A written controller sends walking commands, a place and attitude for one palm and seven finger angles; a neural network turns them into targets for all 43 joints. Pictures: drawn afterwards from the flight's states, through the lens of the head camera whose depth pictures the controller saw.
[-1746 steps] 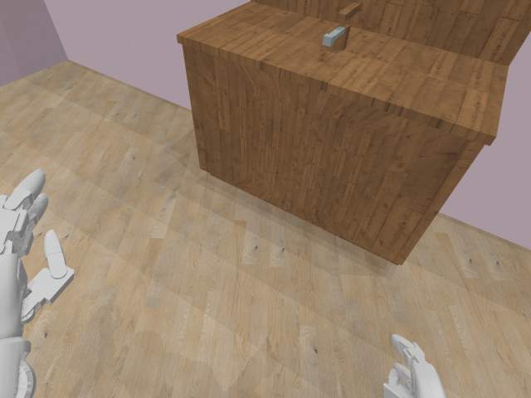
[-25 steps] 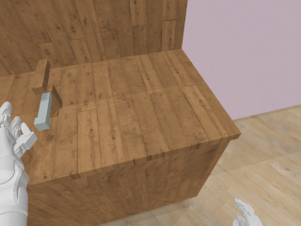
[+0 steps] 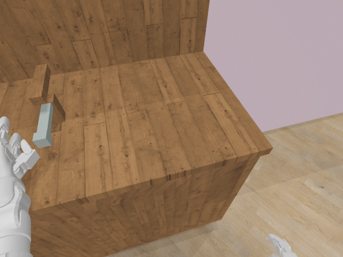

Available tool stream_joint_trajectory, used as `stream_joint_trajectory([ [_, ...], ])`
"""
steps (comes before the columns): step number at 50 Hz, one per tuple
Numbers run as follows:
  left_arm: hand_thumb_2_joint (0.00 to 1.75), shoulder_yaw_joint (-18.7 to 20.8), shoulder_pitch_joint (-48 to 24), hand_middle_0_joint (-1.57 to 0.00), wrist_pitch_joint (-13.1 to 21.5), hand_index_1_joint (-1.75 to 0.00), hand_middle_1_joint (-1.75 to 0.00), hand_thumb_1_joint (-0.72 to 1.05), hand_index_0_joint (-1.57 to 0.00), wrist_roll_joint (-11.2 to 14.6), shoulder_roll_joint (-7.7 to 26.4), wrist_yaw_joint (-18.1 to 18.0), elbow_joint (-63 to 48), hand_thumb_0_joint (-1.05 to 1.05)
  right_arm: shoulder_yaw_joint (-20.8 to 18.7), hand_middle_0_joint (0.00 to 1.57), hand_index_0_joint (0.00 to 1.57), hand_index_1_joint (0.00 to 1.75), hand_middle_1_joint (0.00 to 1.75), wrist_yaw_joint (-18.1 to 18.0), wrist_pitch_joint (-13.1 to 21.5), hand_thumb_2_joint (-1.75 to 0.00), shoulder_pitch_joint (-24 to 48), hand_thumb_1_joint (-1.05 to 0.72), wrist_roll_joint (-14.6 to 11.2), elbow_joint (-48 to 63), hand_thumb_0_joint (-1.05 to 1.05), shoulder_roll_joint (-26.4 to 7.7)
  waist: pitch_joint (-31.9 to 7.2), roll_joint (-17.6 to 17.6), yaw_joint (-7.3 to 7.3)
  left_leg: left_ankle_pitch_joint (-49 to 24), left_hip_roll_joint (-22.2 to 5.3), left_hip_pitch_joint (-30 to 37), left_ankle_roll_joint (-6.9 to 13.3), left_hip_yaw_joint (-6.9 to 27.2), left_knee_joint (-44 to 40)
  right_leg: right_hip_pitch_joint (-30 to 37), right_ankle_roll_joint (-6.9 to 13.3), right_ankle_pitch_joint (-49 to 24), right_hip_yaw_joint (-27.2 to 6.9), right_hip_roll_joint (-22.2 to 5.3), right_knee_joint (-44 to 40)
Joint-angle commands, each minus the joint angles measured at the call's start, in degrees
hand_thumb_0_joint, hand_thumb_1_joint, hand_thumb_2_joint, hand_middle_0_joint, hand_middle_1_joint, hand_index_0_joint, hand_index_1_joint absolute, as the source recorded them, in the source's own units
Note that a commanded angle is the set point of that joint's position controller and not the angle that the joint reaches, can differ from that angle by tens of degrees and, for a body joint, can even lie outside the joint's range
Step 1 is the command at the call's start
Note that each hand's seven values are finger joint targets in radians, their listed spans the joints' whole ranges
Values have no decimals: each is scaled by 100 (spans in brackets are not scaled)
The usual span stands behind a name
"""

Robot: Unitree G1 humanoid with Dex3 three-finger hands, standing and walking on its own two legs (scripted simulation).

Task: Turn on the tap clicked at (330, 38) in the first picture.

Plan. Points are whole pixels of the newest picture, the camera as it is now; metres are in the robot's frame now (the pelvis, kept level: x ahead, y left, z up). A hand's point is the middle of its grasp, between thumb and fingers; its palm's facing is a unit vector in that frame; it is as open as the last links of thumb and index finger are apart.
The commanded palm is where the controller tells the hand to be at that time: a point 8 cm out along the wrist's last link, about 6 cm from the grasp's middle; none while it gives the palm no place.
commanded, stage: reach beside the lever's end, fingers flat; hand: left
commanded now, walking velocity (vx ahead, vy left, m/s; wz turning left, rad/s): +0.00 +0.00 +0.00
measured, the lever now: (42, 139) +0.35 +0.32 +0.09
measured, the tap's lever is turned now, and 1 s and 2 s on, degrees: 0 13 34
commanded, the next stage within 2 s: push the lever round in 0.08 s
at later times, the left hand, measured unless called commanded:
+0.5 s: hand (35, 153) +0.31 +0.32 +0.09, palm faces +0.53 -0.85 -0.06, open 7.8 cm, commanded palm +0.27 +0.36 +0.08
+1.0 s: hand (53, 146) +0.33 +0.30 +0.08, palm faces +0.53 -0.85 -0.06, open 7.8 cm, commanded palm +0.29 +0.33 +0.08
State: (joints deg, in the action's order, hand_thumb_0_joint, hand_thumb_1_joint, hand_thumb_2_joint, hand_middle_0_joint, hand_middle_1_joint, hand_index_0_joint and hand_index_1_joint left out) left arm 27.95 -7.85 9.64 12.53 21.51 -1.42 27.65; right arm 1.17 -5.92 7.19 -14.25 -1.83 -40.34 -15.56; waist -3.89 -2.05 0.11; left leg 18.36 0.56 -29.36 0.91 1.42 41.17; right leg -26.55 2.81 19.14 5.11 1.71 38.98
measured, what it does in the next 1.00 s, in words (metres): stands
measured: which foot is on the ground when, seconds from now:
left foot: down 0.00-1.00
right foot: down 0.00-1.00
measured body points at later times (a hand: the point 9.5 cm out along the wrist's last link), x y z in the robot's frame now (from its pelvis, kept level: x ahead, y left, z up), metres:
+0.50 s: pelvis +0.00 +0.01 +0.00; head +0.03 +0.01 +0.45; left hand +0.28 +0.36 +0.09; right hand +0.15 -0.24 -0.10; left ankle +0.02 +0.11 -0.72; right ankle +0.01 -0.09 -0.72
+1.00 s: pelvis +0.00 +0.01 +0.00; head +0.03 +0.00 +0.45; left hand +0.30 +0.34 +0.09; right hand +0.15 -0.25 -0.10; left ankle +0.02 +0.11 -0.72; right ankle +0.01 -0.09 -0.72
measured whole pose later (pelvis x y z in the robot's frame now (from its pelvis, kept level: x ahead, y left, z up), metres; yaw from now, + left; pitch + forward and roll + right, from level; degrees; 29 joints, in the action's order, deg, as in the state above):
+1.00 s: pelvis +0.00 +0.01 +0.00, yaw +0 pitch +7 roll -1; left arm 21.6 -9.4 9.9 10.3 16.8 -7.9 24.0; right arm 1.3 -5.2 6.7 -13.1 -1.1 -40.4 -14.8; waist -4.3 -2.0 -0.1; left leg 18.9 1.1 -29.7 1.2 1.8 41.9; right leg -26.6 2.4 19.6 5.4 1.3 39.4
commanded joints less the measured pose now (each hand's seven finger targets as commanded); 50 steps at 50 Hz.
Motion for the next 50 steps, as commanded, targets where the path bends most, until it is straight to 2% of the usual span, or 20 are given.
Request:
stream_joint_trajectory([
  [1, 90, 546, -1425, -15, 656, -15, -15, 90, -15, -128, 1936, -174, -1751, 0, -291, 20, 20, 30, 30, -36, 283, -90, 281, -90, 54, 788, 0, -782, -1483, -462, -97, -1056, 5, 840, 113, 277, -495, 547, -105, -1165, -392, -59, -532],
  [4, 90, 408, -1260, -15, 810, -15, -15, 90, -15, -140, 1713, -180, -1955, 0, -285, 20, 20, 30, 30, -2, 311, -90, 324, -90, 63, 757, 0, -736, -1531, -658, -89, -1229, -2, 985, 86, 295, -465, 528, -90, -1262, -376, -44, -484],
  [8, 90, 431, -712, -15, 537, -15, -15, 90, -15, 87, 1586, 26, -1416, 0, -302, 20, 20, 30, 30, -22, 280, -90, 314, -90, 0, 777, 0, -797, -1284, -32, -124, -1061, 7, 650, 95, 264, -529, 628, -126, -1271, -342, -57, -569],
  [12, 90, 242, -1174, -15, 237, -15, -15, 90, -15, 126, 1505, 129, -1352, 0, -255, 20, 20, 30, 30, -96, 248, -90, 398, -90, -64, 814, 0, -799, -911, -62, -31, -674, 12, 552, 107, 278, -615, 386, -140, -901, -349, -75, -693],
  [14, 90, 265, -1452, -15, 330, -15, -15, 90, -15, 36, 1579, 30, -1671, 0, -246, 20, 20, 30, 30, -107, 284, -90, 429, -90, -54, 792, 0, -767, -982, -361, -41, -678, 7, 698, 91, 326, -621, 355, -107, -826, -357, -71, -668],
  [15, 90, 124, -1450, -15, 401, -15, -15, 90, -15, -4, 1413, -29, -1807, 0, -254, 20, 20, 30, 30, -84, 307, -90, 407, -90, -12, 815, 0, -753, -1085, -416, -17, -759, 11, 836, 83, 343, -592, 312, -100, -872, -345, -59, -636],
  [20, 90, 119, -1387, -15, 759, -15, -15, 90, -15, -121, 1389, -235, -2013, 0, -281, 20, 20, 30, 30, -17, 348, -90, 375, -90, 62, 738, 0, -730, -1463, -412, -8, -1039, -23, 1022, 14, 409, -484, 307, -85, -1018, -313, -25, -460],
  [21, 90, -35, -1385, -15, 739, -15, -15, 90, -15, -107, 1230, -214, -1937, 0, -279, 20, 20, 30, 30, -9, 351, -90, 395, -90, 60, 743, 0, -735, -1397, -474, 15, -958, -14, 975, 9, 396, -477, 232, -91, -954, -314, -33, -464],
  [25, 90, -47, -1489, -15, 494, -15, -15, 90, -15, -93, 1262, -202, -1656, 0, -246, 20, 20, 30, 30, -52, 308, -90, 458, -90, 2, 755, 0, -757, -1175, -325, 5, -612, -8, 770, 8, 425, -604, 261, -88, -755, -304, -62, -537],
  [28, 90, -92, -1447, -15, 323, -15, -15, 90, -15, -95, 1232, -261, -1741, 0, -243, 20, 20, 30, 30, -61, 308, -90, 467, -90, 13, 845, 0, -759, -1284, -256, -50, -721, -1, 813, 16, 410, -624, 365, -93, -826, -294, -63, -569],
  [29, 90, 58, -1443, -15, 320, -15, -15, 90, -15, -161, 1378, -340, -1752, 0, -238, 20, 20, 30, 30, -64, 286, -90, 476, -90, 13, 805, 0, -749, -1272, -407, -73, -748, -12, 829, 4, 423, -625, 356, -89, -825, -301, -61, -558],
  [32, 90, -60, -1486, -15, 355, -15, -15, 90, -15, -161, 1204, -439, -1767, 0, -249, 20, 20, 30, 30, -29, 273, -90, 422, -90, 45, 828, 0, -745, -1325, -119, -33, -894, -11, 792, 10, 401, -561, 390, -102, -959, -293, -44, -540],
  [35, 90, -190, -1720, -15, 451, -15, -15, 90, -15, -218, 1079, -512, -1680, 0, -239, 20, 20, 30, 30, -12, 244, -90, 414, -90, 53, 767, 0, -731, -1232, -129, 55, -707, -16, 766, 19, 412, -549, 267, -111, -827, -306, -41, -530],
  [39, 90, -265, -1608, -15, 550, -15, -15, 90, -15, -273, 1032, -514, -1907, 0, -267, 20, 20, 30, 30, 19, 257, -90, 429, -90, 58, 781, 0, -721, -1418, -440, -4, -978, -25, 958, -14, 406, -509, 315, -77, -974, -315, -37, -486],
  [43, 90, -412, -1678, -15, 488, -15, -15, 90, -15, -241, 928, -510, -1791, 0, -258, 20, 20, 30, 30, 17, 244, -90, 405, -90, 61, 783, 0, -736, -1345, -251, 58, -923, -13, 856, 3, 383, -513, 333, -92, -995, -321, -46, -529],
  [44, 90, -217, -1733, -15, 469, -15, -15, 90, -15, -291, 1124, -569, -1681, 0, -259, 20, 20, 30, 30, -2, 211, -90, 404, -90, 39, 723, 0, -741, -1263, -178, 54, -826, -28, 803, 13, 409, -533, 316, -95, -919, -318, -42, -531],
  [46, 90, -322, -1758, -15, 440, -15, -15, 90, -15, -261, 961, -615, -1674, 0, -266, 20, 20, 30, 30, 5, 203, -90, 410, -90, 58, 772, 0, -728, -1304, -71, 48, -770, -7, 764, 32, 371, -532, 354, -109, -915, -320, -49, -558],
  [48, 90, -397, -1888, -15, 423, -15, -15, 90, -15, -244, 861, -692, -1711, 0, -253, 20, 20, 30, 30, 11, 204, -90, 439, -90, 63, 784, 0, -717, -1308, -64, 53, -765, 7, 755, 31, 368, -529, 371, -115, -931, -328, -61, -569],
  [49, 90, -184, -1721, -15, 399, -15, -15, 90, -15, -298, 1017, -789, -1597, 0, -259, 20, 20, 30, 30, 10, 180, -90, 443, -90, 66, 754, 0, -717, -1270, -153, -32, -768, 7, 710, 32, 372, -533, 404, -104, -912, -337, -60, -562],
  [50, 90, -322, -1818, -15, 401, -15, -15, 90, -15, -322, 891, -848, -1653, 0, -251, 20, 20, 30, 30, 26, 164, -90, 439, -90, 71, 785, 0, -707, -1308, -122, 25, -826, 15, 719, 38, 351, -518, 423, -112, -986, -338, -65, -554],
])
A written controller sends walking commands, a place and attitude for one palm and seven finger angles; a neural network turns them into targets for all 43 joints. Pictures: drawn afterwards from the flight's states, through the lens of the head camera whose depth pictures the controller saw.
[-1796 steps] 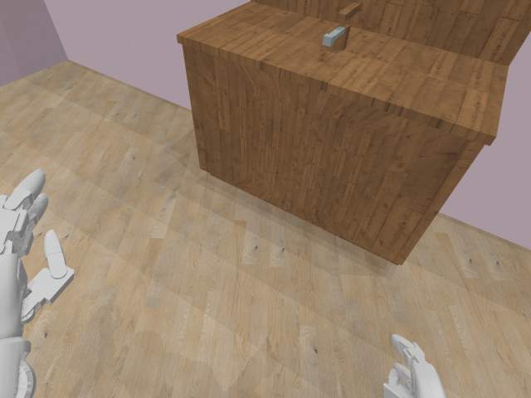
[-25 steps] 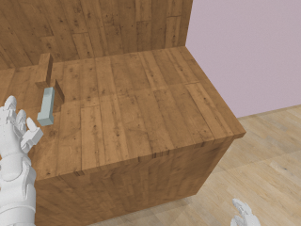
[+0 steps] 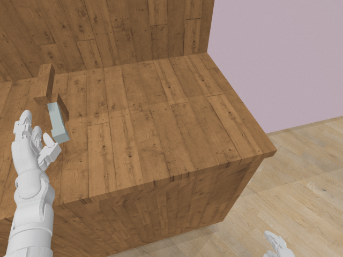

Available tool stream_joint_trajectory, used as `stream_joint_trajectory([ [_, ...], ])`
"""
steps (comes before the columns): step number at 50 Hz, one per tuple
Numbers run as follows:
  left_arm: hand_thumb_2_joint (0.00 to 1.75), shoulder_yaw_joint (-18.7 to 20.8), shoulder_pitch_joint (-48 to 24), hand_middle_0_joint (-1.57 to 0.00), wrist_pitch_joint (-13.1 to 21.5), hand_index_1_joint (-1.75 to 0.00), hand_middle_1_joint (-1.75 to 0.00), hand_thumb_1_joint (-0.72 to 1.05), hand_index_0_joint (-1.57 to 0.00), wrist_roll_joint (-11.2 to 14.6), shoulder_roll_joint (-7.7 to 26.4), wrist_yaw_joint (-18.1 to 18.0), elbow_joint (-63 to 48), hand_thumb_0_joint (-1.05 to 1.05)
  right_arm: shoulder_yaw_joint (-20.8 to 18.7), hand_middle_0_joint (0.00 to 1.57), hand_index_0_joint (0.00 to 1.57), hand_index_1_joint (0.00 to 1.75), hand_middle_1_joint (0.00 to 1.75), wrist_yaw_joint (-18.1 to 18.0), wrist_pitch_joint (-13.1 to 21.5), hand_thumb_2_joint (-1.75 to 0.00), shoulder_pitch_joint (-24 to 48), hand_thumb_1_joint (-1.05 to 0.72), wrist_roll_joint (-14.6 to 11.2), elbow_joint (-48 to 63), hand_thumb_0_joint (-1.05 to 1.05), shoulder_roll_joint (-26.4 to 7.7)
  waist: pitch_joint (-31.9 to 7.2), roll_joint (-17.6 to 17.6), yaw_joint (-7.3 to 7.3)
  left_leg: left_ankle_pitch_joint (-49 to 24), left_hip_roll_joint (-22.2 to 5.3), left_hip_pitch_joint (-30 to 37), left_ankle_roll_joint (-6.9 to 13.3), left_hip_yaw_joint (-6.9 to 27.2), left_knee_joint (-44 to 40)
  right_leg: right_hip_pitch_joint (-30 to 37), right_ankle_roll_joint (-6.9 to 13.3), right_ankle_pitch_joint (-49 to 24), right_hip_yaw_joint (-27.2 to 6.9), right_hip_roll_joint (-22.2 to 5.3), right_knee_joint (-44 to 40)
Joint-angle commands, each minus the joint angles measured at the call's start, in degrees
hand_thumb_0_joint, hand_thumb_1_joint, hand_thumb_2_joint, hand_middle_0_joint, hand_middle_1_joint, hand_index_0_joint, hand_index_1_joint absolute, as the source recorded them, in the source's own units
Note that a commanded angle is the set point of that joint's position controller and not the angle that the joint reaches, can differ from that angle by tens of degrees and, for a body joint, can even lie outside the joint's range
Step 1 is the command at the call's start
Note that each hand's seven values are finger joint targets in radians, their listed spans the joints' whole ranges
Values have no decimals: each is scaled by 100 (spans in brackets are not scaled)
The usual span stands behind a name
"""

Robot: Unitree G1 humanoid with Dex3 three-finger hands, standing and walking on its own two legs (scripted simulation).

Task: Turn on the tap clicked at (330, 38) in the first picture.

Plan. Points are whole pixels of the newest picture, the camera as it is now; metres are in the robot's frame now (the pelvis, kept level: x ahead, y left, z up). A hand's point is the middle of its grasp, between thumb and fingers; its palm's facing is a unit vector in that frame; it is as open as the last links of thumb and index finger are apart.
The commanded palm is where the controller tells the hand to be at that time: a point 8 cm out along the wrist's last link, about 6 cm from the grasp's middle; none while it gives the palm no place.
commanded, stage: push the lever round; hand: left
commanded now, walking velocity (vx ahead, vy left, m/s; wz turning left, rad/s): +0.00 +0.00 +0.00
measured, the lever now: (60, 135) +0.36 +0.29 +0.09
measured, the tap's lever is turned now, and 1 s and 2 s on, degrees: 13 34 61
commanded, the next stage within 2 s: none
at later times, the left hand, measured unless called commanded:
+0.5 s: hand (76, 140) +0.35 +0.25 +0.08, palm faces +0.60 -0.79 -0.06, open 7.7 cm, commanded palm +0.30 +0.28 +0.08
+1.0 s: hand (85, 138) +0.35 +0.23 +0.09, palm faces +0.70 -0.71 -0.06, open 7.7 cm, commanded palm +0.30 +0.25 +0.08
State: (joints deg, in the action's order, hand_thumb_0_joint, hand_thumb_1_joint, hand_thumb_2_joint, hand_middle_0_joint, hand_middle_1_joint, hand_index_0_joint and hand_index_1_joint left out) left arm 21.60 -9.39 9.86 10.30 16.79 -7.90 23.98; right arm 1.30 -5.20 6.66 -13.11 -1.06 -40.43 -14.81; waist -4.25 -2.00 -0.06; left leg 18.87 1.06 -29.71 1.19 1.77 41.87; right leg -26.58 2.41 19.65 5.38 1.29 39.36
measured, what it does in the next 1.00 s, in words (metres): stands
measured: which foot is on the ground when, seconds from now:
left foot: down 0.00-1.00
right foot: down 0.00-1.00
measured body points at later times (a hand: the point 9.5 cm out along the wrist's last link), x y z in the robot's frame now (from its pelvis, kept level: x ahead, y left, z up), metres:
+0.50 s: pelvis +0.01 -0.01 +0.00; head +0.03 -0.02 +0.45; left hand +0.31 +0.29 +0.09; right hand +0.16 -0.26 -0.11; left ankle +0.02 +0.10 -0.72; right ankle +0.00 -0.09 -0.72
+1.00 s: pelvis +0.00 -0.01 +0.00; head +0.01 -0.02 +0.45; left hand +0.31 +0.26 +0.09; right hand +0.15 -0.26 -0.11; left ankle +0.02 +0.10 -0.72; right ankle +0.00 -0.09 -0.72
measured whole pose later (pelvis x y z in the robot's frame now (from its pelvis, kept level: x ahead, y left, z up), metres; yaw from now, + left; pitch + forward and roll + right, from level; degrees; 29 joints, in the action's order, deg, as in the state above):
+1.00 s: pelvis +0.00 -0.01 +0.00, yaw +0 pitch +6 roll -1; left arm 14.8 -14.4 5.4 2.6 6.7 -32.4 23.0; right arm -0.2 -3.1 1.9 -10.8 1.3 -40.8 -13.7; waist -5.6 -2.3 0.5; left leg 18.4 0.6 -28.7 0.1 2.4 41.1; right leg -25.8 3.5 19.7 5.9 1.8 39.3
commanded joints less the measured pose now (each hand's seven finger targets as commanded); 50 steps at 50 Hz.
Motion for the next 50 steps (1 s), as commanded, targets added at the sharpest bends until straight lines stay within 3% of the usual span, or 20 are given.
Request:
stream_joint_trajectory([
  [1, 90, 224, -1684, -15, 368, -15, -15, 90, -15, -113, 1265, -244, -1287, 0, -266, 20, 20, 30, 30, -25, 217, -90, 328, -90, 3, 805, 0, -771, -1306, -168, 38, -893, -31, 772, 11, 302, -567, 418, -72, -1062, -370, -27, -596],
  [4, 90, 410, -1607, -15, 375, -15, -15, 90, -15, -198, 1423, -412, -1349, 0, -283, 20, 20, 30, 30, -7, 183, -90, 300, -90, 35, 774, 0, -775, -1479, -250, -12, -1090, -21, 797, 12, 272, -508, 551, -65, -1258, -395, -31, -554],
  [6, 90, 223, -1519, -15, 400, -15, -15, 90, -15, -219, 1206, -470, -1499, 0, -307, 20, 20, 30, 30, 40, 167, -90, 293, -90, 41, 832, 0, -748, -1596, -228, -1, -1294, -29, 857, 1, 230, -466, 621, -68, -1467, -381, -31, -523],
  [9, 90, 192, -1583, -15, 393, -15, -15, 90, -15, -272, 1138, -608, -1506, 0, -300, 20, 20, 30, 30, 46, 144, -90, 326, -90, 41, 786, 0, -735, -1441, -298, 34, -1257, -33, 837, 9, 247, -458, 544, -66, -1430, -393, -32, -539],
  [11, 90, -101, -1729, -15, 372, -15, -15, 90, -15, -281, 829, -681, -1495, 0, -300, 20, 20, 30, 30, 55, 142, -90, 346, -90, 49, 805, 0, -733, -1351, -162, 118, -1155, -41, 835, 18, 241, -465, 449, -82, -1359, -382, -33, -578],
  [14, 90, 71, -1737, -15, 342, -15, -15, 90, -15, -328, 955, -843, -1440, 0, -310, 20, 20, 30, 30, 41, 113, -90, 373, -90, 61, 770, 0, -759, -1317, 7, 87, -1119, -32, 785, 31, 257, -486, 517, -85, -1347, -387, -47, -598],
  [16, 90, -148, -1757, -15, 369, -15, -15, 90, -15, -388, 735, -930, -1655, 0, -327, 20, 20, 30, 30, 65, 106, -90, 376, -90, 85, 833, 0, -714, -1561, -77, 56, -1299, -30, 915, 7, 226, -471, 608, -75, -1505, -384, -50, -547],
  [19, 90, -194, -1660, -15, 324, -15, -15, 90, -15, -503, 679, -1123, -1771, 0, -326, 20, 20, 30, 30, 95, 81, -90, 417, -90, 93, 803, 0, -689, -1568, -351, 20, -1500, -39, 1009, -36, 241, -455, 590, -53, -1579, -377, -56, -507],
  [20, 90, -352, -1745, -15, 300, -15, -15, 90, -15, -515, 503, -1181, -1744, 0, -318, 20, 20, 30, 30, 112, 76, -90, 400, -90, 106, 814, 0, -683, -1509, -154, 74, -1478, -42, 982, -34, 254, -455, 566, -65, -1582, -348, -54, -509],
  [24, 90, -18, -1657, -15, 137, -15, -15, 90, -15, -523, 713, -1407, -1463, 0, -325, 20, 20, 30, 30, 95, -25, -90, 469, -90, 115, 800, 0, -701, -1339, 164, 22, -1240, -21, 724, 11, 212, -498, 697, -93, -1512, -387, -80, -609],
  [25, 90, -112, -1768, -15, 140, -15, -15, 90, -15, -530, 613, -1454, -1559, 0, -329, 20, 20, 30, 30, 102, -52, -90, 485, -90, 112, 835, 0, -682, -1450, 220, 54, -1269, -15, 763, 18, 181, -481, 732, -105, -1573, -400, -91, -614],
  [29, 90, -68, -1690, -15, 76, -15, -15, 90, -15, -659, 641, -1652, -1639, 0, -336, 20, 20, 30, 30, 117, -124, -90, 533, -90, 139, 837, 0, -652, -1488, -41, -9, -1423, -19, 802, 11, 146, -471, 802, -91, -1721, -427, -108, -592],
  [31, 90, -392, -1886, -15, 75, -15, -15, 90, -15, -697, 347, -1718, -1658, 0, -326, 20, 20, 30, 30, 137, -127, -90, 556, -90, 151, 850, 0, -625, -1422, -57, 89, -1306, -21, 820, 30, 134, -429, 675, -103, -1627, -439, -113, -627],
  [34, 90, -337, -1974, -15, 97, -15, -15, 90, -15, -755, 382, -1854, -1710, 0, -337, 20, 20, 30, 30, 128, -142, -90, 573, -90, 166, 816, 0, -630, -1449, -19, 72, -1276, -27, 834, 17, 186, -462, 705, -75, -1531, -425, -101, -622],
  [35, 90, -589, -2074, -15, 98, -15, -15, 90, -15, -754, 134, -1867, -1727, 0, -331, 20, 20, 30, 30, 139, -139, -90, 609, -90, 163, 839, 0, -610, -1462, -45, 117, -1224, -30, 859, 16, 181, -453, 636, -87, -1479, -425, -111, -620],
  [39, 90, -417, -2158, -15, 33, -15, -15, 90, -15, -787, 258, -2064, -1430, 0, -334, 20, 20, 30, 30, 118, -176, -90, 642, -90, 170, 751, 0, -631, -1305, 172, 116, -988, -13, 713, 34, 198, -479, 603, -100, -1260, -450, -122, -710],
  [42, 90, -642, -2312, -15, 15, -15, -15, 90, -15, -849, 38, -2187, -1561, 0, -335, 20, 20, 30, 30, 137, -192, -90, 689, -90, 196, 800, 0, -593, -1475, 31, 103, -1038, -11, 801, 20, 174, -486, 644, -87, -1297, -446, -133, -694],
  [44, 90, -480, -2190, -15, -34, -15, -15, 90, -15, -921, 159, -2317, -1433, 0, -352, 20, 20, 30, 30, 138, -223, -90, 687, -90, 200, 753, 0, -598, -1463, 37, 58, -1079, -14, 752, 12, 198, -495, 680, -80, -1304, -440, -130, -674],
  [45, 90, -699, -2374, -15, -44, -15, -15, 90, -15, -931, -56, -2356, -1488, 0, -340, 20, 20, 30, 30, 154, -236, -90, 704, -90, 211, 776, 0, -578, -1483, -19, 125, -1075, -8, 794, 24, 178, -460, 617, -95, -1315, -446, -144, -671],
  [50, 90, -665, -2411, -15, -65, -15, -15, 90, -15, -997, -146, -2611, -1414, 0, -378, 20, 20, 30, 30, 188, -269, -90, 705, -90, 241, 754, 0, -559, -1581, 197, 84, -1160, -27, 793, 7, 187, -454, 708, -84, -1386, -417, -138, -662],
])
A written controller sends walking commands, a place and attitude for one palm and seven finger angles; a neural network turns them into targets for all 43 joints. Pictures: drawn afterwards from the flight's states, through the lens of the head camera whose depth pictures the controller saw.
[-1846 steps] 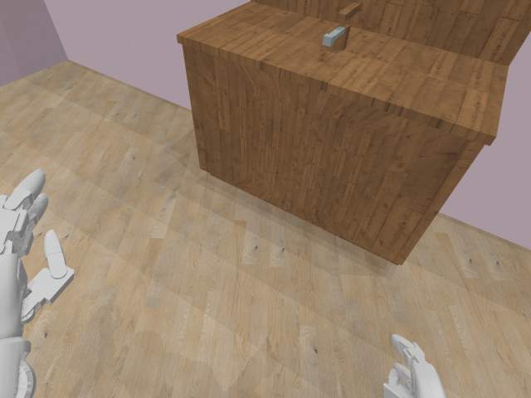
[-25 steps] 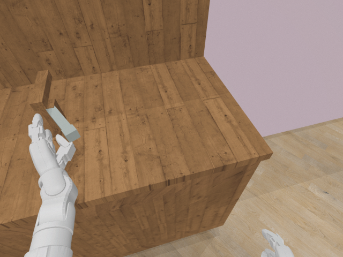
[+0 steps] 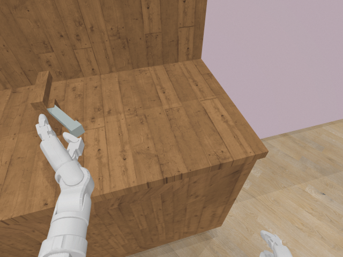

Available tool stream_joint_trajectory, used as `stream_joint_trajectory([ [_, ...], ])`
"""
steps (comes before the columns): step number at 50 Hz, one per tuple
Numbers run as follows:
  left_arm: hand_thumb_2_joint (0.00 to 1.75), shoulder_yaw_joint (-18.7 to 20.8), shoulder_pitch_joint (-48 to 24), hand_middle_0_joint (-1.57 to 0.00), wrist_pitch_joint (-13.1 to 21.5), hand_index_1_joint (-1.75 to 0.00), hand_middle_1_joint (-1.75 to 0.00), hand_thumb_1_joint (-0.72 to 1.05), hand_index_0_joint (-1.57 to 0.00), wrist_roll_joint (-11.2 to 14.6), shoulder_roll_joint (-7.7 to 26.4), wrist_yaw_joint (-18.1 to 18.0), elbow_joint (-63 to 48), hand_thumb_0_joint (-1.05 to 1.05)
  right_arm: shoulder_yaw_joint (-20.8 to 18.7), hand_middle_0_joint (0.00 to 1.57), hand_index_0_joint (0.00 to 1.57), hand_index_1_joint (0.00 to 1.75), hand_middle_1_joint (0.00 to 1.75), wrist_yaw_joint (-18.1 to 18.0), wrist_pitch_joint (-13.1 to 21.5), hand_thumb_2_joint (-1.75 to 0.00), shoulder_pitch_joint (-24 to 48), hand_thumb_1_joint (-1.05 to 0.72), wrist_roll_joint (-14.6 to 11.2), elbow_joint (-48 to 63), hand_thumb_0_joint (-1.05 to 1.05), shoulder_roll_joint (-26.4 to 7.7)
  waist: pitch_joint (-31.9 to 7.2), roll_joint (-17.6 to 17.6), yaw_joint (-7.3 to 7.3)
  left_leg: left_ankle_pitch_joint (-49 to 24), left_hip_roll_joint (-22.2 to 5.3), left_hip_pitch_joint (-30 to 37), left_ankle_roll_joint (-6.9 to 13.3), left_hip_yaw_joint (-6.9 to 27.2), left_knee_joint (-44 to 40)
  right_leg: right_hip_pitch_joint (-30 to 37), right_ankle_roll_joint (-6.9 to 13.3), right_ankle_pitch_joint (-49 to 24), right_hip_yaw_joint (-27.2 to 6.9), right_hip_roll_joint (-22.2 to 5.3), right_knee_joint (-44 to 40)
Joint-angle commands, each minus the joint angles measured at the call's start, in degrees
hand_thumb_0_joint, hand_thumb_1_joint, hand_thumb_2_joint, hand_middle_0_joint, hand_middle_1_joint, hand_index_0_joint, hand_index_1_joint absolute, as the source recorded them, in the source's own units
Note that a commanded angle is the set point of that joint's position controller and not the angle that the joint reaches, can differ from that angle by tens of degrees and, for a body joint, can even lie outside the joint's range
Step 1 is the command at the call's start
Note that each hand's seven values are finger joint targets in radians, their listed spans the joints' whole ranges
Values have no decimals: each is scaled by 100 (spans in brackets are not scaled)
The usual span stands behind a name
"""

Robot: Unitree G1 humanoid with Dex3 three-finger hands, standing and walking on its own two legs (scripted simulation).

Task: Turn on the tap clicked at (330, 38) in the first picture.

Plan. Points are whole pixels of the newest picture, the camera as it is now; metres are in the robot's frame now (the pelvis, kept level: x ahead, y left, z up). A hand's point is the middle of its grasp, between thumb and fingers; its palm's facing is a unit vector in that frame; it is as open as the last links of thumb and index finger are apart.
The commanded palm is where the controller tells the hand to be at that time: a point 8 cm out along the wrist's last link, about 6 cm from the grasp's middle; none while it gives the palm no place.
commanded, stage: push the lever round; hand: left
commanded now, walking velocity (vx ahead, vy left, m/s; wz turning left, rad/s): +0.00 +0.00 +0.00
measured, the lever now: (75, 129) +0.39 +0.26 +0.09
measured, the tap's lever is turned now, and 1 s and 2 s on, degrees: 34 61 81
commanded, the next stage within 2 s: lift the hand up off the lever in 1.56 s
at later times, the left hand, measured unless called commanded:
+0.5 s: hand (92, 132) +0.39 +0.22 +0.08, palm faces +0.76 -0.65 -0.05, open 7.8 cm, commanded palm +0.34 +0.24 +0.08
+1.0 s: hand (101, 124) +0.42 +0.21 +0.08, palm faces +0.82 -0.56 -0.09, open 7.9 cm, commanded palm +0.37 +0.22 +0.08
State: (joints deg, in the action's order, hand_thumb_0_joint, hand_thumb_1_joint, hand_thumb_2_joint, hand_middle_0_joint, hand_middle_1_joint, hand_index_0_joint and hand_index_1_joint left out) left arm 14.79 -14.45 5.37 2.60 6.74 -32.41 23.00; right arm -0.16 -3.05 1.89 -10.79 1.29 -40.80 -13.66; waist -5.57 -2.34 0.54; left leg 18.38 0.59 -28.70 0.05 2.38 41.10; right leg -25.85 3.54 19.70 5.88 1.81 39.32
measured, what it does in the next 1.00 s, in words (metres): stands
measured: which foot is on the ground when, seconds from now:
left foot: down 0.00-1.00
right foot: down 0.00-1.00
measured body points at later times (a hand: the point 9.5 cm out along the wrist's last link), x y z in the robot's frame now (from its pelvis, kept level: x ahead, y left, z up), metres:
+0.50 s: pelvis -0.01 +0.00 +0.00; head +0.01 +0.00 +0.45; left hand +0.34 +0.25 +0.09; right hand +0.13 -0.24 -0.12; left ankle +0.02 +0.12 -0.72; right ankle +0.00 -0.08 -0.72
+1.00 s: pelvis +0.01 -0.01 +0.00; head +0.03 -0.01 +0.44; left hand +0.37 +0.23 +0.09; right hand +0.11 -0.25 -0.13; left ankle +0.02 +0.12 -0.72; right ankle +0.00 -0.08 -0.72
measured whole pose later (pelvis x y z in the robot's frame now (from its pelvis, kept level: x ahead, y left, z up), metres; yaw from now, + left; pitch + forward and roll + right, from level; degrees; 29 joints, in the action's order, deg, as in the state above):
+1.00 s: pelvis +0.01 -0.01 +0.00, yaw +0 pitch +10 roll -1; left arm 20.1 -33.2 3.6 -4.1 2.6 -49.7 41.2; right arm -2.3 1.2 -0.1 -12.8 4.7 -44.7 -12.0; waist -8.2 -1.6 2.7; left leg 19.1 0.2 -33.7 -0.6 2.7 42.8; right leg -30.8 4.1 20.5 6.2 2.2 41.2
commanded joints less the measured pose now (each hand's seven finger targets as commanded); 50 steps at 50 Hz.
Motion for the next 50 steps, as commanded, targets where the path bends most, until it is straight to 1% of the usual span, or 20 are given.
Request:
stream_joint_trajectory([
  [1, 90, -42, -1865, -15, 360, -15, -15, 90, -15, -228, 791, -190, -1270, 0, -232, 20, 20, 30, 30, -22, 200, -90, 490, -90, 8, 804, 0, -670, -1430, 209, 21, -1081, 18, 660, 116, 119, -380, 624, -199, -1342, -463, -191, -669],
  [3, 90, 34, -2115, -15, 309, -15, -15, 90, -15, -245, 864, -276, -1072, 0, -232, 20, 20, 30, 30, -38, 179, -90, 507, -90, 14, 748, 0, -673, -1301, 385, 91, -887, 17, 558, 140, 85, -373, 537, -234, -1172, -502, -208, -757],
  [4, 90, 249, -2091, -15, 299, -15, -15, 90, -15, -266, 1045, -330, -1050, 0, -234, 20, 20, 30, 30, -54, 148, -90, 525, -90, 14, 715, 0, -678, -1268, 303, 30, -840, 20, 512, 131, 123, -424, 570, -214, -1074, -507, -201, -767],
  [7, 90, -112, -2511, -15, 300, -15, -15, 90, -15, -340, 702, -420, -1043, 0, -219, 20, 20, 30, 30, -32, 158, -90, 562, -90, 35, 707, 0, -622, -1272, 89, 102, -727, 17, 586, 119, 117, -428, 417, -196, -903, -495, -202, -765],
  [9, 90, 171, -2464, -15, 293, -15, -15, 90, -15, -385, 940, -524, -905, 0, -238, 20, 20, 30, 30, -44, 136, -90, 551, -90, 53, 654, 0, -639, -1323, 95, 66, -737, 16, 548, 129, 120, -415, 445, -197, -895, -512, -200, -771],
  [17, 90, -137, -3089, -15, 303, -15, -15, 90, -15, -474, 506, -794, -530, 0, -252, 20, 20, 30, 30, 24, 140, -90, 526, -90, 98, 577, 0, -580, -1373, 142, 185, -666, -2, 529, 102, 119, -374, 259, -195, -778, -461, -191, -724],
  [22, 90, -93, -3496, -15, 285, -15, -15, 90, -15, -559, 461, -999, -145, 0, -277, 20, 20, 30, 30, 53, 150, -90, 478, -90, 136, 492, 0, -578, -1461, 245, 216, -519, -10, 446, 80, 147, -387, 167, -198, -594, -427, -184, -690],
  [24, 90, 233, -3516, -15, 284, -15, -15, 90, -15, -605, 714, -1121, 29, 0, -299, 20, 20, 30, 30, 61, 132, -90, 426, -90, 162, 418, 0, -593, -1541, 210, 158, -597, -4, 412, 73, 149, -382, 224, -186, -647, -424, -176, -671],
  [25, 90, 43, -3596, -15, 279, -15, -15, 90, -15, -609, 502, -1144, 4, 0, -281, 20, 20, 30, 30, 95, 121, -90, 425, -90, 172, 472, 0, -561, -1623, 125, 182, -672, 11, 431, 71, 120, -355, 229, -194, -712, -420, -189, -634],
  [28, 90, 129, -3864, -15, 258, -15, -15, 90, -15, -677, 540, -1274, 243, 0, -294, 20, 20, 30, 30, 143, 103, -90, 331, -90, 217, 414, 0, -564, -1675, 205, 225, -796, -14, 386, 61, 104, -293, 206, -192, -821, -394, -188, -605],
  [29, 90, 347, -3772, -15, 252, -15, -15, 90, -15, -716, 672, -1331, 335, 0, -326, 20, 20, 30, 30, 148, 89, -90, 303, -90, 235, 366, 0, -579, -1711, 179, 157, -921, -18, 408, 48, 136, -291, 201, -172, -895, -373, -160, -561],
  [33, 90, 131, -3966, -15, 253, -15, -15, 90, -15, -777, 398, -1441, 333, 0, -346, 20, 20, 30, 30, 255, 62, -90, 195, -90, 277, 401, 0, -548, -1933, 157, 213, -1266, -36, 477, 34, 67, -176, 246, -172, -1225, -347, -163, -478],
  [34, 90, 338, -3862, -15, 233, -15, -15, 90, -15, -815, 547, -1487, 440, 0, -370, 20, 20, 30, 30, 262, 50, -90, 172, -90, 285, 343, 0, -573, -1913, 133, 163, -1316, -47, 469, 10, 114, -193, 206, -155, -1201, -320, -140, -445],
  [38, 90, 214, -3978, -15, 192, -15, -15, 90, -15, -833, 382, -1580, 487, 0, -384, 20, 20, 30, 30, 336, 25, -90, 104, -90, 304, 381, 0, -564, -1942, 302, 218, -1388, -42, 411, 47, 31, -138, 308, -180, -1394, -332, -157, -465],
  [39, 90, 492, -3896, -15, 183, -15, -15, 90, -15, -847, 615, -1619, 499, 0, -407, 20, 20, 30, 30, 320, 7, -90, 100, -90, 304, 337, 0, -592, -1971, 327, 164, -1434, -48, 399, 42, 60, -151, 350, -175, -1429, -327, -149, -454],
  [41, 90, 219, -4159, -15, 161, -15, -15, 90, -15, -832, 354, -1627, 518, 0, -389, 20, 20, 30, 30, 353, -1, -90, 98, -90, 294, 360, 0, -558, -1889, 353, 270, -1358, -42, 378, 61, 13, -133, 300, -203, -1418, -338, -176, -481],
  [43, 90, 289, -4131, -15, 140, -15, -15, 90, -15, -848, 402, -1660, 554, 0, -399, 20, 20, 30, 30, 364, -2, -90, 75, -90, 308, 350, 0, -551, -1893, 312, 248, -1316, -31, 314, 81, -16, -116, 345, -213, -1449, -368, -182, -509],
  [44, 90, 531, -4140, -15, 138, -15, -15, 90, -15, -881, 644, -1700, 593, 0, -414, 20, 20, 30, 30, 349, -15, -90, 73, -90, 297, 279, 0, -583, -1864, 257, 210, -1311, -33, 302, 66, 23, -156, 354, -193, -1405, -363, -178, -512],
  [47, 90, 152, -4359, -15, 148, -15, -15, 90, -15, -923, 274, -1695, 574, 0, -400, 20, 20, 30, 30, 400, -6, -90, 59, -90, 315, 293, 0, -539, -1865, 202, 321, -1355, -38, 413, 71, -8, -108, 238, -199, -1442, -342, -183, -501],
  [50, 90, 306, -4286, -15, 169, -15, -15, 90, -15, -968, 424, -1717, 571, 0, -416, 20, 20, 30, 30, 397, -19, -90, 4, -90, 329, 294, 0, -543, -2011, 243, 276, -1463, -29, 413, 84, -11, -88, 347, -202, -1616, -351, -181, -442],
])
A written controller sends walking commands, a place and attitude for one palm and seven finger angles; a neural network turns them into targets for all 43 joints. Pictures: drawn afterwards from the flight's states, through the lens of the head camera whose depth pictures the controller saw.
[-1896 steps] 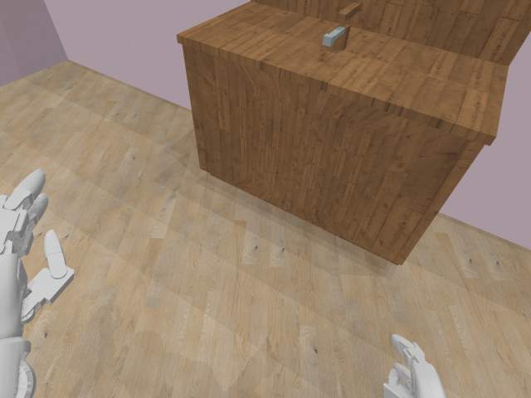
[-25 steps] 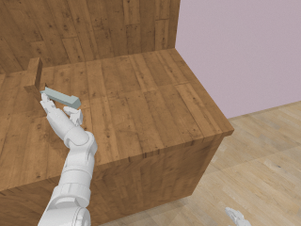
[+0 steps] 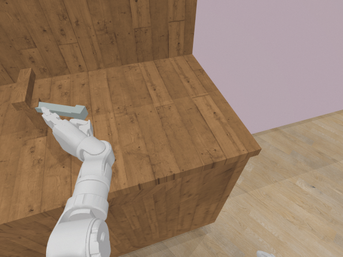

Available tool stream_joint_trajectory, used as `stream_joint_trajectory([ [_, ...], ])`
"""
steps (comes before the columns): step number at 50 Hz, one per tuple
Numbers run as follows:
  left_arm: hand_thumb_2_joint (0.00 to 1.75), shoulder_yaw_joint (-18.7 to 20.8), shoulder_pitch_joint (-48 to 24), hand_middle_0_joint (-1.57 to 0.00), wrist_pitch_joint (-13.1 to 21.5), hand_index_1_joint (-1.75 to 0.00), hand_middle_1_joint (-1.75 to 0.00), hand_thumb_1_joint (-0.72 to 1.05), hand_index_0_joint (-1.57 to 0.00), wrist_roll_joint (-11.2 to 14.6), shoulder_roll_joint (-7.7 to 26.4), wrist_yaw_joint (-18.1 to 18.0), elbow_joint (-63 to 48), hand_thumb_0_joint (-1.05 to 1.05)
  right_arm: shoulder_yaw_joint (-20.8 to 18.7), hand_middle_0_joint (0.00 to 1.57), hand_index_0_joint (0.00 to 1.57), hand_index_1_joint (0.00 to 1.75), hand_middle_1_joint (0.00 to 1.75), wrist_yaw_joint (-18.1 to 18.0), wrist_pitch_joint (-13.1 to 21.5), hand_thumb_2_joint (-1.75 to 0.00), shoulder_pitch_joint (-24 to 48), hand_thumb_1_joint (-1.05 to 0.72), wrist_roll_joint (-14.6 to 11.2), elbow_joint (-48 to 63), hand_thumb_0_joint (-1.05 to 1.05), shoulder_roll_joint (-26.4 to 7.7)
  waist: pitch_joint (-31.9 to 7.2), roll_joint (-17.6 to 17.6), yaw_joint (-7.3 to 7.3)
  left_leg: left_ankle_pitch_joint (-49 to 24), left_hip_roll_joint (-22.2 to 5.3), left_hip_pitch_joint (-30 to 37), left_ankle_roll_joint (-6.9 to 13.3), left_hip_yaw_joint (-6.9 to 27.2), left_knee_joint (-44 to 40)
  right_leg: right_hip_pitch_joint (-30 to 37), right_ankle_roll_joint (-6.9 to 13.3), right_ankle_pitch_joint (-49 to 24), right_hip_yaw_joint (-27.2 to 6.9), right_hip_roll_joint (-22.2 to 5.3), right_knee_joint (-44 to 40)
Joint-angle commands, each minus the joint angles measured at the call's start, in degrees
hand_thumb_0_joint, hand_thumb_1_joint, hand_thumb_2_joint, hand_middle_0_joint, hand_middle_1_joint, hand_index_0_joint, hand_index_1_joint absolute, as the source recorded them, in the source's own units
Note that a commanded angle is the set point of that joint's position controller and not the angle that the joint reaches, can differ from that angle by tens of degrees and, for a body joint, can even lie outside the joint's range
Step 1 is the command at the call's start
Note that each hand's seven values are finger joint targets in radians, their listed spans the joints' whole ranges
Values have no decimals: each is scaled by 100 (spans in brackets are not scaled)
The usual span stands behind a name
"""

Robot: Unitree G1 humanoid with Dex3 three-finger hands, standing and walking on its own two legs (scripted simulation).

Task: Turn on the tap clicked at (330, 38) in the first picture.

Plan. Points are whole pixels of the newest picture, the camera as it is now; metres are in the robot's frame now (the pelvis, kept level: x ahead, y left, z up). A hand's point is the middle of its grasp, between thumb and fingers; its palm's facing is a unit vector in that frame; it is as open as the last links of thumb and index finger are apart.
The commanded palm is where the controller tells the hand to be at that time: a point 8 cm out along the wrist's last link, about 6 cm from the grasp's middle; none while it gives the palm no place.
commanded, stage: push the lever round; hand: left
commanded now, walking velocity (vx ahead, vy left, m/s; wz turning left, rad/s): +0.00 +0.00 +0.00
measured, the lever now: (79, 113) +0.45 +0.24 +0.09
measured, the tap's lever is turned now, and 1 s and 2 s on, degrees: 61 81 81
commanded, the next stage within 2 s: lift the hand up off the lever in 0.56 s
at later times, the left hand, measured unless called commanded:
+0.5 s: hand (94, 117) +0.44 +0.21 +0.09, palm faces +0.82 -0.56 -0.10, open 7.9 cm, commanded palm +0.39 +0.22 +0.09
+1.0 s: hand (100, 110) +0.46 +0.20 +0.09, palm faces +0.81 -0.58 -0.09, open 7.9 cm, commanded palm +0.40 +0.21 +0.10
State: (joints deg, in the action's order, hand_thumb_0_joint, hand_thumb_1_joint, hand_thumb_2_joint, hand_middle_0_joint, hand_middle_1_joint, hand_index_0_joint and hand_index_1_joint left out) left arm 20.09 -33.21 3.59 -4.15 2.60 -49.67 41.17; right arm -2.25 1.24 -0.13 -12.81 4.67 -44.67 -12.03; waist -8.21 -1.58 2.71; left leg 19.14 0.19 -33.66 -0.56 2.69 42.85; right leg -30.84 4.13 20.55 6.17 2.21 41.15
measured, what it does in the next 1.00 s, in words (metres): stands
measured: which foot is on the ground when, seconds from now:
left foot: down 0.00-1.00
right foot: down 0.00-1.00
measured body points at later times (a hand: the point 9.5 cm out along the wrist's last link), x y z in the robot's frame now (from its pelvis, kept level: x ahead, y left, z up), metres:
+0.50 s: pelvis -0.01 -0.01 +0.00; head +0.03 -0.01 +0.45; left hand +0.39 +0.23 +0.10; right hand +0.09 -0.26 -0.13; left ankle +0.02 +0.12 -0.71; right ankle +0.00 -0.07 -0.71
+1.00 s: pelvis +0.01 +0.00 +0.00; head +0.04 -0.01 +0.45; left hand +0.41 +0.22 +0.10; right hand +0.06 -0.26 -0.13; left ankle +0.02 +0.12 -0.71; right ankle +0.00 -0.07 -0.71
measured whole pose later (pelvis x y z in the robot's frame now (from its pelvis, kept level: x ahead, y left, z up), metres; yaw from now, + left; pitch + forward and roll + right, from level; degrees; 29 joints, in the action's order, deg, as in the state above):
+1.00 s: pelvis +0.01 +0.00 +0.00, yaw -1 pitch +12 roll +0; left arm 24.1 -40.4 4.9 -5.9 4.5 -50.5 48.6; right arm -3.0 2.9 0.2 -17.1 5.6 -45.7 -12.4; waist -8.9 -2.0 5.1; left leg 19.6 -0.3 -34.6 -0.7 1.8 42.3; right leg -32.3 4.3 20.7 5.3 2.7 40.8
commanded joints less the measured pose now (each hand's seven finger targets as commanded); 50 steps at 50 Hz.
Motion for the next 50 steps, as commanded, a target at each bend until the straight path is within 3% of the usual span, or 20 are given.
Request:
stream_joint_trajectory([
  [1, 90, -353, -2457, -15, 371, -15, -15, 90, -15, -305, 737, 30, -1347, 0, -215, 20, 20, 30, 30, -21, 186, -90, 215, -90, -12, 696, 0, -687, -1772, 96, 83, -1596, 1, 965, 140, -62, -238, 847, -259, -1782, -385, -228, -625],
  [3, 90, -364, -2433, -15, 399, -15, -15, 90, -15, -306, 712, 28, -1413, 0, -221, 20, 20, 30, 30, -9, 205, -90, 195, -90, -3, 694, 0, -681, -1863, 66, 56, -1638, 9, 988, 143, -91, -216, 899, -266, -1883, -397, -231, -615],
  [4, 90, -87, -2216, -15, 380, -15, -15, 90, -15, -297, 953, 18, -1268, 0, -234, 20, 20, 30, 30, -26, 193, -90, 185, -90, -8, 658, 0, -713, -1771, 129, -11, -1603, 14, 895, 140, -38, -250, 921, -252, -1816, -382, -214, -621],
  [6, 90, -384, -2544, -15, 373, -15, -15, 90, -15, -273, 718, 48, -1249, 0, -205, 20, 20, 30, 30, -23, 177, -90, 235, -90, -32, 675, 0, -684, -1611, 139, 126, -1420, 20, 826, 151, -72, -241, 834, -288, -1730, -424, -256, -666],
  [13, 90, -62, -2889, -15, 369, -15, -15, 90, -15, -312, 1075, -22, -824, 0, -183, 20, 20, 30, 30, -69, 195, -90, 196, -90, -17, 621, 0, -699, -1523, 393, 176, -1026, 57, 517, 202, -106, -250, 846, -363, -1511, -523, -314, -763],
  [14, 90, 180, -2841, -15, 398, -15, -15, 90, -15, -357, 1321, -31, -818, 0, -209, 20, 20, 30, 30, -91, 180, -90, 184, -90, -19, 577, 0, -716, -1574, 269, 107, -1043, 52, 533, 194, -85, -269, 858, -333, -1459, -520, -293, -743],
  [17, 90, -38, -3068, -15, 423, -15, -15, 90, -15, -408, 1114, -19, -672, 0, -185, 20, 20, 30, 30, -68, 183, -90, 118, -90, 6, 594, 0, -686, -1634, 187, 202, -1035, 59, 526, 198, -119, -214, 765, -352, -1506, -519, -306, -691],
  [19, 90, 291, -2938, -15, 401, -15, -15, 90, -15, -414, 1437, -29, -419, 0, -199, 20, 20, 30, 30, -88, 159, -90, 69, -90, 2, 553, 0, -734, -1596, 232, 148, -957, 68, 400, 208, -103, -234, 797, -351, -1435, -537, -302, -721],
  [23, 90, -20, -3401, -15, 493, -15, -15, 90, -15, -391, 1161, 0, -305, 0, -185, 20, 20, 30, 30, -74, 193, -90, -13, -90, 14, 558, 0, -710, -1642, 258, 323, -854, 69, 406, 225, -131, -177, 654, -390, -1374, -569, -300, -718],
  [24, 90, 328, -3248, -15, 503, -15, -15, 90, -15, -404, 1475, -30, -176, 0, -211, 20, 20, 30, 30, -87, 189, -90, -69, -90, 21, 508, 0, -747, -1685, 296, 239, -873, 72, 359, 226, -104, -191, 709, -379, -1381, -549, -285, -700],
  [28, 90, 183, -3569, -15, 559, -15, -15, 90, -15, -421, 1361, -26, -53, 0, -200, 20, 20, 30, 30, -49, 190, -90, -193, -90, 45, 528, 0, -739, -1799, 214, 335, -888, 78, 335, 230, -133, -156, 670, -399, -1439, -558, -288, -656],
  [29, 90, 396, -3503, -15, 562, -15, -15, 90, -15, -468, 1599, -47, 57, 0, -225, 20, 20, 30, 30, -53, 170, -90, -225, -90, 43, 466, 0, -773, -1786, 128, 278, -946, 65, 359, 223, -102, -167, 643, -365, -1429, -533, -268, -622],
  [33, 90, 243, -3596, -15, 572, -15, -15, 90, -15, -466, 1406, -49, 170, 0, -230, 20, 20, 30, 30, 7, 171, -90, -368, -90, 71, 494, 0, -768, -1884, 173, 366, -1083, 56, 374, 221, -133, -121, 629, -386, -1613, -505, -251, -583],
  [34, 90, 397, -3572, -15, 589, -15, -15, 90, -15, -487, 1558, -62, 163, 0, -245, 20, 20, 30, 30, 6, 163, -90, -376, -90, 77, 449, 0, -800, -1879, 125, 315, -1129, 53, 420, 222, -109, -129, 610, -362, -1601, -495, -226, -574],
  [38, 90, 236, -3627, -15, 617, -15, -15, 90, -15, -438, 1367, -70, -98, 0, -247, 20, 20, 30, 30, 61, 183, -90, -444, -90, 83, 527, 0, -784, -2075, 133, 321, -1293, 46, 568, 221, -150, -161, 760, -371, -1783, -473, -200, -577],
  [39, 90, 490, -3351, -15, 599, -15, -15, 90, -15, -450, 1606, -89, -78, 0, -278, 20, 20, 30, 30, 57, 172, -90, -439, -90, 75, 493, 0, -806, -2089, 65, 215, -1366, 36, 606, 212, -118, -179, 805, -338, -1760, -453, -178, -568],
  [41, 90, 306, -3337, -15, 600, -15, -15, 90, -15, -415, 1391, -77, -299, 0, -277, 20, 20, 30, 30, 88, 179, -90, -453, -90, 70, 551, 0, -784, -2151, 88, 229, -1547, 18, 751, 201, -144, -190, 866, -335, -1919, -423, -165, -559],
  [47, 90, 60, -3283, -15, 462, -15, -15, 90, -15, -412, 1094, -95, -592, 0, -284, 20, 20, 30, 30, 139, 226, -90, -359, -90, 64, 544, 0, -768, -1886, 50, 242, -1622, -11, 925, 170, -134, -305, 809, -300, -1808, -353, -133, -644],
  [49, 90, 395, -3120, -15, 385, -15, -15, 90, -15, -421, 1422, -142, -490, 0, -289, 20, 20, 30, 30, 114, 229, -90, -312, -90, 70, 498, 0, -806, -1748, 180, 160, -1508, 0, 812, 185, -132, -364, 881, -304, -1739, -361, -138, -706],
  [50, 90, 229, -3287, -15, 361, -15, -15, 90, -15, -415, 1299, -132, -617, 0, -265, 20, 20, 30, 30, 112, 218, -90, -279, -90, 57, 541, 0, -778, -1743, 124, 212, -1513, 7, 801, 181, -161, -375, 915, -318, -1793, -393, -168, -697],
])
